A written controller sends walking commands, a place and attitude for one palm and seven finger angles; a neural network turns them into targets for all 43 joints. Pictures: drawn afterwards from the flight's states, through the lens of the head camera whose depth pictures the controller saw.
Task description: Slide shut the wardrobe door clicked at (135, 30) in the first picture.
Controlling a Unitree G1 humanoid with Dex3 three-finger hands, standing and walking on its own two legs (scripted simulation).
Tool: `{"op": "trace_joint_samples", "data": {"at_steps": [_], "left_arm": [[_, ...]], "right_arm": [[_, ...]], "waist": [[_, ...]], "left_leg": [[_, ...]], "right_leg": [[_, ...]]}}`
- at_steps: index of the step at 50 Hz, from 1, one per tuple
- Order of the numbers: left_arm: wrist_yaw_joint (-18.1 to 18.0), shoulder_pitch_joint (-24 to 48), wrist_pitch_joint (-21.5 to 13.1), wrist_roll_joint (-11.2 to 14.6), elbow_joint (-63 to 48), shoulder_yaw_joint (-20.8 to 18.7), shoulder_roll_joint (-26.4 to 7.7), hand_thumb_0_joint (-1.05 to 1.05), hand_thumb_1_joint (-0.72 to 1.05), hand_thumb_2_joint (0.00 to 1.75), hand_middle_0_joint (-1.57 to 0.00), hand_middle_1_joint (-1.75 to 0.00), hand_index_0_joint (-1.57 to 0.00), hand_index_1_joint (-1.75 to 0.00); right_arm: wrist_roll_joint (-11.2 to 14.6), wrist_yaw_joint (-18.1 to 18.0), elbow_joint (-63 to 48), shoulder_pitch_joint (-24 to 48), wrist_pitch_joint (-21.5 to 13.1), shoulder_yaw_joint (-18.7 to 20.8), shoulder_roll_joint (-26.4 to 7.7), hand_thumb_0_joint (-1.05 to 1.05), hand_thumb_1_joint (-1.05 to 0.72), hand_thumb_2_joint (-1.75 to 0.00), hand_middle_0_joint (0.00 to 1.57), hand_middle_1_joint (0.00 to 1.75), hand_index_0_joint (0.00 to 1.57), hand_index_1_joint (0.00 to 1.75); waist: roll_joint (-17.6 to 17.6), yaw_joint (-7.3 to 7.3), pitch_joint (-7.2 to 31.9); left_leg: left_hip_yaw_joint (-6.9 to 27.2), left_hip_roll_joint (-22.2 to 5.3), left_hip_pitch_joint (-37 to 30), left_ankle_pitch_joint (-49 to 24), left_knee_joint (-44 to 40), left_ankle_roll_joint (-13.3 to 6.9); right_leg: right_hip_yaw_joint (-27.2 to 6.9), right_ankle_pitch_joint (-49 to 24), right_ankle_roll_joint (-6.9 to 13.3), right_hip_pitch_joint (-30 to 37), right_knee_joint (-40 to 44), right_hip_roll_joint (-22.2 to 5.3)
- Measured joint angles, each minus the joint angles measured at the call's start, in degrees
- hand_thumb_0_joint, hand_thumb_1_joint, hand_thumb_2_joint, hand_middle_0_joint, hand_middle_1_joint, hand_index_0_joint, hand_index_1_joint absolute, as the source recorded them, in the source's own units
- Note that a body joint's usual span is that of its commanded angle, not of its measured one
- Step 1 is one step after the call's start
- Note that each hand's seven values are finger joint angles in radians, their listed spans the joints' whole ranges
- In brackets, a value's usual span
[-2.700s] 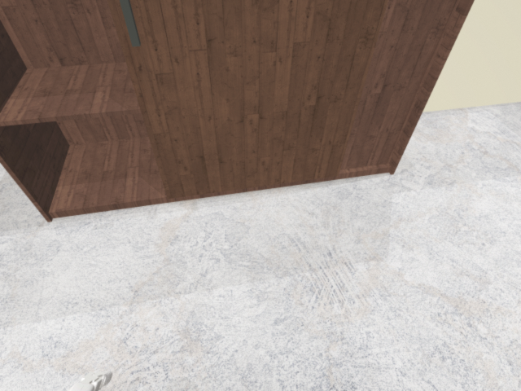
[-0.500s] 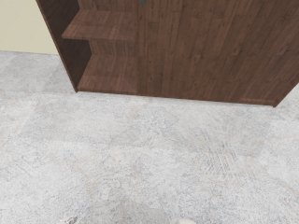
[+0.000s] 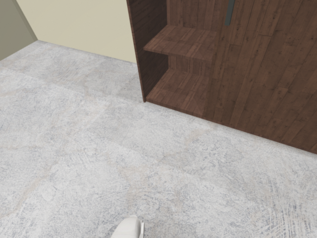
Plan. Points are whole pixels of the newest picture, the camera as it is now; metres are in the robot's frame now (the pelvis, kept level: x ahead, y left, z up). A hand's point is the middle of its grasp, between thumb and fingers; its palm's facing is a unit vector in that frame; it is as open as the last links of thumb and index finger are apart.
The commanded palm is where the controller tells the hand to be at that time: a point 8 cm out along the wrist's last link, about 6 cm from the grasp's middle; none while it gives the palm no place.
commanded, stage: walk to a spot facing it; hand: right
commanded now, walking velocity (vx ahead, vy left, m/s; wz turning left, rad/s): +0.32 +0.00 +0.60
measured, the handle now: (232, 2) +1.09 -0.27 +0.14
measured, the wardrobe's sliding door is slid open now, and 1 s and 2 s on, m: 0.56 0.56 0.56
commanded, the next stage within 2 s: turn to face it in 1.04 s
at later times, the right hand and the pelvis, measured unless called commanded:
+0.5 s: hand (210, 199) +0.28 -0.13 -0.18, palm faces -0.18 +0.96 -0.19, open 7.2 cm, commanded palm none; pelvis +0.18 +0.05 -0.01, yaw +13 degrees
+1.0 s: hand (197, 144) +0.50 -0.10 -0.18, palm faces -0.41 +0.91 -0.12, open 7.4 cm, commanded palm none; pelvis +0.37 +0.04 +0.00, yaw +28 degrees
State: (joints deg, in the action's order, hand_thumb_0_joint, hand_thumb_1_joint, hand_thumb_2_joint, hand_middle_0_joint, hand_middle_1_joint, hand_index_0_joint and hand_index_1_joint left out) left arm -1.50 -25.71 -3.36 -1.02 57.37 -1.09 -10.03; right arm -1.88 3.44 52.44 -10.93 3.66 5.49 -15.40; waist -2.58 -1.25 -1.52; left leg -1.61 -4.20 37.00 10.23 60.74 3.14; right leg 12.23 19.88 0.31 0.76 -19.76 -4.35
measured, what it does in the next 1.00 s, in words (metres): walks ahead, turning left: left foot, then right foot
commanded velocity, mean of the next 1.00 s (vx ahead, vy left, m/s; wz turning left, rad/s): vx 0.29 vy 0.00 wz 0.46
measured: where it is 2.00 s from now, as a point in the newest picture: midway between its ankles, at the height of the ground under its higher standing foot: (151, 194)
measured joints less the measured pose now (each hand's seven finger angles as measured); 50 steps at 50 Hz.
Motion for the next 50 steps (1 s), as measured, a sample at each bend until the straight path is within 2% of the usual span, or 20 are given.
{"op": "trace_joint_samples", "data": {"at_steps": [3,6,8,9,10,12,13,15,19,22,26,30,32,33,35,38,44,50], "left_arm": [[0.1,-2.0,-0.1,-0.4,1.6,-0.1,0.5,0.01,0.90,0.90,-0.20,-0.30,-0.20,-0.30],[0.3,-3.8,0.1,-0.6,3.2,-0.3,0.6,0.01,0.90,0.90,-0.20,-0.30,-0.20,-0.30],[0.6,-5.0,0.5,-0.5,4.3,-0.4,0.7,0.01,0.90,0.90,-0.20,-0.30,-0.20,-0.30],[0.8,-5.9,0.8,-0.1,4.8,-0.4,1.1,0.01,0.90,0.90,-0.20,-0.30,-0.20,-0.30],[1.1,-6.4,1.3,0.3,5.1,-0.3,1.4,0.01,0.90,0.90,-0.20,-0.30,-0.20,-0.30],[1.1,-4.2,2.6,0.7,5.5,-0.6,1.2,0.01,0.90,0.90,-0.20,-0.30,-0.20,-0.30],[1.1,-2.7,2.9,0.7,5.4,-0.8,1.0,0.01,0.90,0.90,-0.20,-0.30,-0.20,-0.30],[1.2,0.7,3.2,0.2,4.1,-1.3,0.8,0.02,0.91,0.90,-0.20,-0.30,-0.20,-0.30],[1.4,6.6,2.7,-0.4,0.0,-1.8,0.6,0.01,0.91,0.90,-0.20,-0.30,-0.20,-0.30],[2.0,10.0,2.4,-0.6,-2.2,-2.1,0.8,0.01,0.91,0.90,-0.19,-0.30,-0.20,-0.30],[2.7,13.3,1.9,-0.6,-3.6,-2.0,0.9,0.01,0.91,0.90,-0.19,-0.30,-0.20,-0.30],[2.9,14.9,0.8,-0.3,-4.3,-1.8,0.6,0.01,0.91,0.90,-0.19,-0.30,-0.20,-0.30],[2.5,15.7,-0.1,-0.7,-4.6,-1.5,1.0,0.01,0.91,0.90,-0.20,-0.30,-0.20,-0.30],[2.4,15.8,-0.5,-0.9,-4.8,-1.2,1.1,0.01,0.91,0.90,-0.20,-0.30,-0.20,-0.30],[1.9,15.0,-1.0,-0.8,-4.8,-0.8,1.6,0.01,0.91,0.90,-0.20,-0.30,-0.20,-0.30],[1.0,12.4,-1.5,-0.2,-3.4,-0.9,2.6,0.00,0.91,0.90,-0.20,-0.30,-0.20,-0.30],[0.0,7.2,-1.4,0.3,0.0,-1.8,1.4,-0.01,0.94,0.90,-0.20,-0.30,-0.20,-0.30],[0.0,2.6,-0.5,0.1,3.2,-1.3,2.2,0.00,0.92,0.90,-0.20,-0.30,-0.20,-0.30]], "right_arm": [[0.1,0.2,0.4,2.6,0.1,-0.8,1.3,0.01,-0.91,-0.90,0.19,0.30,0.19,0.30],[0.3,0.3,0.0,5.7,-0.6,-1.6,2.7,0.01,-0.91,-0.90,0.19,0.30,0.19,0.30],[0.4,0.3,-0.7,7.3,-1.9,-2.1,3.2,0.01,-0.91,-0.90,0.19,0.30,0.19,0.30],[0.3,0.3,-1.2,7.7,-3.0,-2.3,3.0,0.01,-0.91,-0.90,0.19,0.30,0.20,0.30],[0.5,0.0,-1.7,7.8,-4.3,-2.4,2.8,0.01,-0.91,-0.90,0.19,0.30,0.20,0.30],[1.4,-1.0,-1.8,7.9,-5.6,-2.4,3.2,0.01,-0.91,-0.90,0.20,0.30,0.20,0.30],[1.6,-1.3,-1.6,7.4,-5.6,-2.5,3.3,0.00,-0.91,-0.90,0.20,0.30,0.20,0.30],[1.6,-2.1,-0.6,5.8,-5.4,-2.6,3.5,0.00,-0.91,-0.90,0.20,0.30,0.20,0.30],[1.1,-3.2,2.3,1.7,-5.3,-2.2,4.3,0.00,-0.92,-0.90,0.20,0.30,0.20,0.30],[0.8,-3.4,3.7,-1.0,-5.7,-1.7,3.8,-0.01,-0.93,-0.90,0.20,0.30,0.20,0.30],[0.6,-3.2,4.9,-4.4,-5.9,-1.6,3.1,0.00,-0.93,-0.90,0.20,0.30,0.20,0.30],[0.7,-3.1,5.7,-8.2,-5.6,-1.4,2.8,0.00,-0.92,-0.90,0.20,0.30,0.20,0.30],[1.0,-3.0,6.4,-9.7,-4.8,-0.9,2.5,0.00,-0.92,-0.90,0.20,0.30,0.20,0.30],[0.9,-3.0,7.0,-10.1,-4.3,-0.8,2.6,0.00,-0.92,-0.90,0.20,0.30,0.20,0.30],[0.7,-2.6,8.1,-10.3,-3.6,-0.5,2.7,0.01,-0.92,-0.90,0.20,0.30,0.20,0.30],[0.3,-2.0,7.9,-9.7,-3.2,0.0,2.8,0.01,-0.91,-0.90,0.19,0.30,0.20,0.30],[0.1,-1.7,5.9,-7.6,-2.1,0.7,3.8,0.01,-0.91,-0.90,0.19,0.30,0.20,0.30],[0.1,-1.3,5.0,-3.1,-1.2,0.4,4.5,0.01,-0.91,-0.90,0.19,0.30,0.19,0.30]], "waist": [[0.3,-1.56,-1.9],[1.1,-2.97,-3.8],[1.7,-3.33,-4.7],[1.2,-3.37,-4.7],[0.4,-3.01,-4.5],[1.1,-2.95,-5.6],[1.4,-3.06,-5.7],[1.7,-3.05,-5.2],[2.3,-2.72,-2.3],[2.7,-1.38,-0.2],[2.7,1.01,1.4],[2.3,3.15,2.3],[0.6,3.56,2.1],[0.5,3.56,2.0],[0.3,3.13,1.9],[-0.1,3.21,1.7],[-0.4,3.03,1.2],[0.0,1.28,-1.0]], "left_leg": [[-2.3,-0.3,-1.5,1.0,-8.0,-1.1],[-4.5,0.9,-4.4,3.3,-16.2,-3.3],[-6.1,2.8,-8.1,4.3,-22.0,-5.2],[-6.6,3.1,-11.0,3.3,-25.3,-6.5],[-6.4,2.9,-11.3,-1.8,-25.7,-7.5],[-6.3,4.1,-11.3,0.2,-21.6,-7.9],[-6.2,4.8,-12.4,1.9,-21.7,-7.8],[-5.4,6.1,-15.2,2.9,-24.6,-7.5],[-3.5,7.5,-19.9,1.2,-31.4,-7.1],[-2.0,8.0,-22.6,1.3,-34.4,-6.7],[-0.5,8.1,-25.9,3.2,-35.8,-5.7],[1.0,7.5,-28.2,7.8,-32.9,-3.9],[2.3,6.2,-25.7,13.0,-24.1,-4.4],[2.4,6.1,-23.0,14.9,-16.5,-4.6],[1.6,5.3,-17.2,13.2,-2.7,-4.8],[0.6,3.2,-10.3,6.4,6.5,-4.0],[0.3,-0.2,-1.3,-1.6,7.6,-1.8],[-3.2,-1.3,-0.2,-3.1,-3.0,-1.2]], "right_leg": [[2.5,2.0,-1.1,2.2,-0.1,-0.8],[4.9,4.9,-2.8,4.1,-1.7,-2.2],[6.0,8.0,-3.8,4.1,-6.5,-4.1],[5.8,9.5,-4.0,2.3,-12.8,-5.1],[4.1,10.4,-3.9,-1.5,-23.0,-5.6],[-3.1,10.0,-2.9,-10.5,-43.3,-5.3],[-5.6,7.9,-2.6,-14.5,-49.8,-5.0],[-7.8,3.3,-2.4,-21.6,-54.6,-5.1],[-8.6,-1.7,-3.0,-30.7,-47.7,-5.9],[-8.5,-4.7,-3.5,-33.0,-39.4,-5.8],[-8.2,-5.8,-3.4,-30.7,-27.3,-4.3],[-6.9,-6.1,-2.9,-23.2,-15.4,-1.8],[-4.8,-6.5,0.1,-21.6,-15.8,-0.6],[-3.7,-5.4,1.4,-20.9,-16.5,-0.6],[-1.9,-4.0,2.7,-18.2,-14.9,-0.6],[0.4,-4.8,2.5,-13.2,-9.3,-0.2],[5.0,-4.0,2.5,-6.0,-2.4,0.2],[8.8,-0.5,1.2,-0.9,-1.2,-0.4]]}}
